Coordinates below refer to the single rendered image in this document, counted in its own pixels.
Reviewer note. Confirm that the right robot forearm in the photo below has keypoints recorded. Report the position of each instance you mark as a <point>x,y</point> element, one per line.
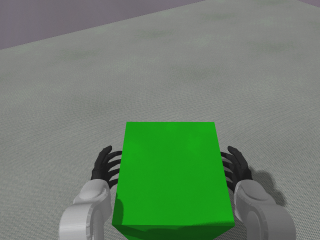
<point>262,217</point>

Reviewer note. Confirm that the left robot forearm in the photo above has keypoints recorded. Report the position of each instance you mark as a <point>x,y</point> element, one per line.
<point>85,218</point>

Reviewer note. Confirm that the carton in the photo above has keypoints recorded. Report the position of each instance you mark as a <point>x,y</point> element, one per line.
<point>171,183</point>

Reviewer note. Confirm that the robot left hand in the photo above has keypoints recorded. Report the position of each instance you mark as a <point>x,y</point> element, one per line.
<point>102,167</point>

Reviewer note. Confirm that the robot right hand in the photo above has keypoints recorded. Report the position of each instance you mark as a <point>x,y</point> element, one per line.
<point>239,167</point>

